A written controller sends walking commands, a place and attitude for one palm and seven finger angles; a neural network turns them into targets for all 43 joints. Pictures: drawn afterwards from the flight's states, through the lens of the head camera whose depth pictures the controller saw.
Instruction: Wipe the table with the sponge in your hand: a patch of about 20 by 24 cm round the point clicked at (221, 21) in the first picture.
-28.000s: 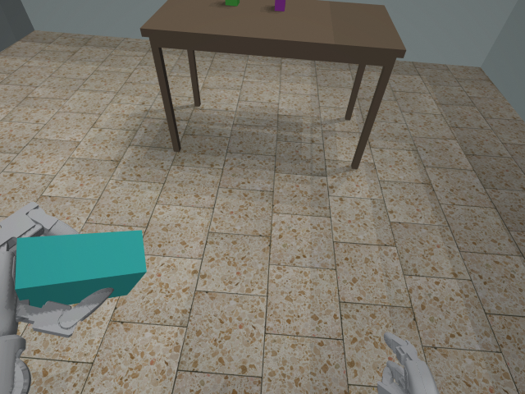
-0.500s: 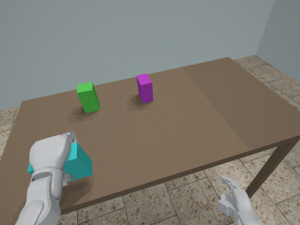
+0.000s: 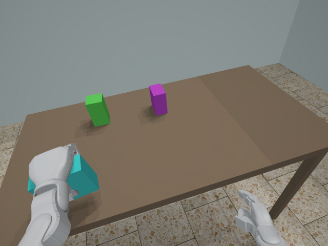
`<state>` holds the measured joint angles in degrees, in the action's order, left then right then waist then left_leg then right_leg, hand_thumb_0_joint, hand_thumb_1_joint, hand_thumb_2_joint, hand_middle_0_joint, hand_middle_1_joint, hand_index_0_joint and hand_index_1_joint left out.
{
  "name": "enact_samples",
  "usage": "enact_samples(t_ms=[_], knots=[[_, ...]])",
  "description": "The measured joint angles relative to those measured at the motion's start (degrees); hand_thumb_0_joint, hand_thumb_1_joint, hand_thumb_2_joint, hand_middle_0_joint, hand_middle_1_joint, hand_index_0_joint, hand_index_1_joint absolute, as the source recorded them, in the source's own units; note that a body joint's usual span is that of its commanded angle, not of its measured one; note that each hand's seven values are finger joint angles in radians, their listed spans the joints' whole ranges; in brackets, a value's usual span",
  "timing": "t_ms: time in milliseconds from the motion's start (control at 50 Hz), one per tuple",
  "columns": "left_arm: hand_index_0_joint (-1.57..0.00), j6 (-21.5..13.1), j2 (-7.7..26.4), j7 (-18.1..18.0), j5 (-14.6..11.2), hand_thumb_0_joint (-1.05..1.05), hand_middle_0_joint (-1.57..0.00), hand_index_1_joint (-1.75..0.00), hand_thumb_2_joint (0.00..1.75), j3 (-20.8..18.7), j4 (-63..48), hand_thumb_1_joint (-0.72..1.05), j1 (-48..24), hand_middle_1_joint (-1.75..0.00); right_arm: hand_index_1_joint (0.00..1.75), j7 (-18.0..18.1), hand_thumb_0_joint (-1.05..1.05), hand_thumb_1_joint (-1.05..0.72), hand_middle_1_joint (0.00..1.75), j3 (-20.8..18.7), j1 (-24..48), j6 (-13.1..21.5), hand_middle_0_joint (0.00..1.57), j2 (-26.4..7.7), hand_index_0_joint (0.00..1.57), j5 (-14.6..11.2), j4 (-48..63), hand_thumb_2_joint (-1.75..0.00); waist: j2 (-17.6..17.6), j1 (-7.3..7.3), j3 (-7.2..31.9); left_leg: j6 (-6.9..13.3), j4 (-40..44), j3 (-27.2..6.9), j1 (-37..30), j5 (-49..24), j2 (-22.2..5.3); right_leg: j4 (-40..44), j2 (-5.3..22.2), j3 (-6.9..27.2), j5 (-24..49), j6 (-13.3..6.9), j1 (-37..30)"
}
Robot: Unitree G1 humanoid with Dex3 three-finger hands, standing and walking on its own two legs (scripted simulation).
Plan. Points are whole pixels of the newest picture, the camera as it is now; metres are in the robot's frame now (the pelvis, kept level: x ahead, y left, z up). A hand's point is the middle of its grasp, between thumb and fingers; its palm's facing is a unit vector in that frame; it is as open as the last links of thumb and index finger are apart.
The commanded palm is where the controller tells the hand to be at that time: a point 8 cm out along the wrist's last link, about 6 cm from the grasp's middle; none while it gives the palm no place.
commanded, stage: move the sponge above the wiping area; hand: left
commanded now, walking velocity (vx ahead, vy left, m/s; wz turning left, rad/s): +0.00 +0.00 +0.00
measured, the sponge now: (70, 184) +0.23 +0.29 +0.04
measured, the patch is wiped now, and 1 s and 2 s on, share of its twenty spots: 0.00 0.00 0.00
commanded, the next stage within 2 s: none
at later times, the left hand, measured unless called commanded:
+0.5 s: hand (69, 178) +0.23 +0.28 +0.07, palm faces +0.03 -0.11 -0.99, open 9.2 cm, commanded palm +0.19 +0.26 +0.13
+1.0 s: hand (72, 185) +0.22 +0.28 +0.05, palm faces -0.07 -0.15 -0.99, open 9.2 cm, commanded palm +0.19 +0.27 +0.13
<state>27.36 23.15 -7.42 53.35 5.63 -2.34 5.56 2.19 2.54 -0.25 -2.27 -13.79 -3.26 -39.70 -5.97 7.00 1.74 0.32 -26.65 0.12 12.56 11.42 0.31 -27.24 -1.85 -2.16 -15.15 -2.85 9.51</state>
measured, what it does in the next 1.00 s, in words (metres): stands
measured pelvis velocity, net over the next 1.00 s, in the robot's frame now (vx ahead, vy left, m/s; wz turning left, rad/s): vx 0.00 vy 0.00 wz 0.02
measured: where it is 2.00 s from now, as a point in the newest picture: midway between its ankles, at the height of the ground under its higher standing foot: outside the picture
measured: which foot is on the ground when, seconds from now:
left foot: down 0.00-1.00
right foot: down 0.00-1.00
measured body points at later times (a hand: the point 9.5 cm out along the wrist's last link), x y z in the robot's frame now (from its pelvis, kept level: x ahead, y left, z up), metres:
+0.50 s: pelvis +0.00 +0.00 +0.00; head -0.02 -0.05 +0.45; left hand +0.22 +0.28 +0.13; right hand +0.25 -0.20 -0.08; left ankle +0.03 +0.12 -0.74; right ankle +0.00 -0.09 -0.74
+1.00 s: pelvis +0.00 +0.00 +0.00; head -0.02 -0.04 +0.45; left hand +0.22 +0.28 +0.10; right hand +0.25 -0.19 -0.08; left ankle +0.03 +0.12 -0.74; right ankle +0.00 -0.09 -0.74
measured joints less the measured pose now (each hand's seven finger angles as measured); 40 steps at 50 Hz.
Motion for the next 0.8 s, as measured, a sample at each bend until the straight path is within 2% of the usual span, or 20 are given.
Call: enact_samples(t_ms=[60,100,140,180,220,260,320,380,460,500,540,600,660,700,740,800], knots=[[-0.82,2.2,0.4,3.4,-0.5,0.0,-0.82,-1.41,1.05,0.8,0.1,-0.43,1.3,-1.42,0.3,0.1,0.01,-0.91,0.3,0.2,0.3,-0.4,0.2,-0.9,0.21,-0.3,0.8,-0.9,-0.2,-0.44,-0.4,0.1,-0.2,-0.4,0.1,-0.1,0.1,-0.2,0.1,-0.4,-0.1,0.0,0.0],[-0.82,1.1,0.4,5.5,-0.6,0.0,-0.81,-1.41,1.05,2.0,-0.2,-0.43,2.3,-1.42,0.3,0.4,0.01,-0.91,0.3,0.0,0.1,-0.1,0.2,-1.5,0.21,-0.1,1.5,-0.9,-0.3,-0.43,-0.7,0.2,-0.6,-0.7,0.4,0.0,0.3,-0.4,0.2,-0.8,-0.2,0.0,0.0],[-0.82,-1.8,0.3,6.5,-0.5,0.0,-0.82,-1.41,1.05,3.4,-1.2,-0.43,3.2,-1.41,0.3,0.9,0.01,-0.91,0.3,-0.3,-0.2,0.8,0.2,-1.8,0.21,0.4,1.9,-0.9,-0.2,-0.02,-1.2,0.2,-1.0,-1.0,0.7,0.1,0.3,-0.5,0.2,-1.0,-0.3,0.0,0.1],[-0.82,-5.9,0.2,6.0,0.3,0.0,-0.82,-1.41,1.05,4.5,-2.0,-0.43,3.7,-1.41,0.3,1.5,0.01,-0.91,0.3,-0.7,-0.6,1.8,0.2,-1.8,0.2,0.9,1.9,-0.9,-0.1,0.6,-1.6,0.2,-1.4,-1.1,0.8,0.3,0.2,-0.6,0.1,-1.1,-0.3,-0.1,0.1],[-0.83,-9.4,0.3,4.4,1.5,0.0,-0.82,-1.41,1.05,4.9,-2.3,-0.43,3.6,-1.41,0.3,1.9,0.01,-0.91,0.3,-1.0,-0.8,2.4,0.2,-1.4,0.2,1.5,1.5,-0.9,0.1,1.26,-1.7,0.0,-1.6,-0.9,0.8,0.5,-0.1,-0.5,-0.1,-0.9,-0.2,-0.2,0.0],[-0.83,-11.0,0.7,2.1,2.7,0.0,-0.82,-1.41,1.05,4.6,-2.3,-0.43,2.7,-1.41,0.3,2.0,0.01,-0.91,0.3,-1.1,-0.9,2.6,0.2,-0.8,0.2,1.6,0.9,-0.9,0.3,1.58,-1.6,-0.1,-1.6,-0.7,0.7,0.5,-0.3,-0.4,-0.4,-0.6,-0.1,-0.3,0.1],[-0.83,-9.9,0.8,-1.0,2.8,0.0,-0.82,-1.41,1.05,2.9,-0.5,-0.43,0.1,-1.41,0.3,1.8,0.01,-0.91,0.3,-0.9,-0.6,2.2,0.2,0.1,0.2,1.2,-0.1,-0.9,0.4,1.44,-1.3,-0.3,-1.0,-0.4,0.4,0.3,-0.5,-0.1,-0.6,-0.3,0.1,-0.5,-0.1],[-0.83,-5.6,0.5,-1.9,1.0,0.0,-0.82,-1.41,1.05,0.4,0.5,-0.43,-1.7,-1.41,0.3,1.1,0.01,-0.91,0.3,-0.6,-0.3,1.5,0.2,0.5,0.21,0.5,-0.7,-0.9,0.2,0.69,-0.6,-0.4,-0.1,-0.2,0.0,-0.1,-0.5,0.3,-0.5,-0.1,0.3,-0.4,-0.2],[-0.82,0.8,0.1,1.0,-0.6,0.0,-0.82,-1.41,1.05,-0.2,0.2,-0.43,-1.1,-1.41,0.3,0.2,0.01,-0.91,0.3,-0.1,0.0,0.4,0.2,-0.2,0.21,-0.3,-0.1,-0.9,-0.5,-0.46,0.0,-0.2,0.5,-0.2,-0.3,-0.3,-0.1,0.4,-0.2,-0.1,0.2,-0.2,-0.3],[-0.82,2.0,-0.2,3.3,-0.9,0.0,-0.82,-1.41,1.05,1.1,-0.2,-0.43,0.2,-1.42,0.3,0.1,0.01,-0.91,0.3,0.0,0.1,0.1,0.2,-0.9,0.21,-0.4,0.6,-0.9,-0.9,-0.82,-0.1,-0.1,0.4,-0.4,-0.2,-0.3,0.1,0.2,0.0,-0.3,0.1,-0.1,-0.2],[-0.82,1.4,-0.3,5.5,-0.8,0.0,-0.81,-1.42,1.05,2.5,-0.7,-0.43,1.9,-1.42,0.3,0.2,0.01,-0.91,0.3,0.1,0.2,0.0,0.2,-1.5,0.21,-0.1,1.2,-0.9,-0.9,-0.87,-0.4,0.0,0.0,-0.4,0.1,-0.2,0.2,-0.2,0.1,-0.3,-0.1,0.0,0.1],[-0.82,-3.0,-0.1,6.8,-0.3,0.0,-0.82,-1.41,1.05,3.5,-1.9,-0.43,4.5,-1.42,0.3,0.8,0.01,-0.91,0.3,-0.3,-0.3,0.6,0.2,-1.7,0.21,0.6,1.8,-0.9,-0.3,-0.34,-0.9,0.0,-0.6,-0.5,0.4,0.2,0.1,-0.6,0.0,-0.4,-0.3,-0.1,0.2],[-0.83,-8.3,1.0,4.7,0.9,0.0,-0.82,-1.41,1.05,3.0,-4.1,-0.43,6.4,-1.41,0.3,1.5,0.01,-0.91,0.3,-0.9,-1.2,1.6,0.2,-1.4,0.21,1.5,1.8,-0.9,0.5,0.72,-1.3,-0.1,-1.2,-0.5,0.4,0.6,-0.4,-0.5,-0.4,-0.3,-0.4,-0.4,0.0],[-0.83,-10.5,1.6,2.2,1.7,0.0,-0.82,-1.41,1.05,1.8,-5.0,-0.43,6.8,-1.41,0.3,1.7,0.01,-0.91,0.3,-1.3,-1.6,2.1,0.2,-1.1,0.2,1.7,1.5,-0.9,0.7,1.29,-1.4,-0.3,-1.5,-0.4,0.3,0.9,-0.6,-0.2,-0.7,-0.3,-0.2,-0.5,-0.4],[-0.83,-10.4,2.2,0.0,1.9,0.0,-0.82,-1.41,1.05,0.5,-4.9,-0.43,6.2,-1.41,0.3,1.7,0.01,-0.91,0.3,-1.5,-1.7,2.1,0.2,-0.9,0.2,1.6,0.9,-0.9,0.5,1.59,-1.3,-0.4,-1.5,-0.4,0.0,1.0,-0.8,0.2,-0.9,-0.2,0.0,-0.6,-0.8],[-0.83,-7.6,2.3,-1.4,0.6,0.0,-0.82,-1.41,1.05,-1.4,-2.4,-0.43,3.4,-1.41,0.3,1.6,0.01,-0.91,0.3,-1.4,-1.3,1.8,0.2,-0.8,0.2,0.8,-0.2,-0.9,0.1,1.29,-0.9,-0.3,-1.0,-0.6,-0.3,0.6,-0.6,0.6,-0.7,-0.4,0.2,-0.4,-1.1]])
